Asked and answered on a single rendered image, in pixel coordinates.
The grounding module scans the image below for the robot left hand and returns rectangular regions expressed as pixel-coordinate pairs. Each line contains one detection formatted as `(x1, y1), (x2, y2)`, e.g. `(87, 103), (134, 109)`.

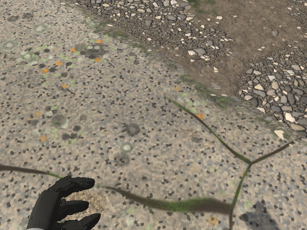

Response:
(26, 175), (101, 230)

